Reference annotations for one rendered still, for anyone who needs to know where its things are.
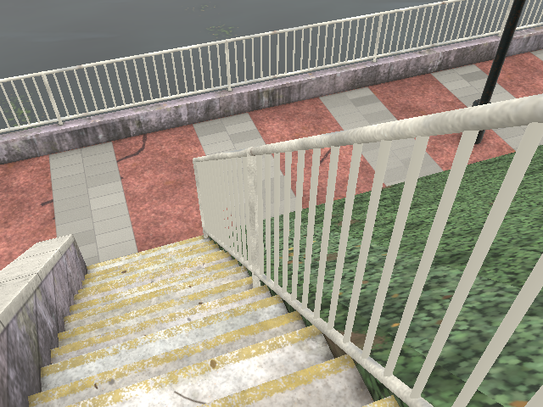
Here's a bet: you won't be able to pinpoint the stairs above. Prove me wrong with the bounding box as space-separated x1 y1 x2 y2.
28 235 400 407

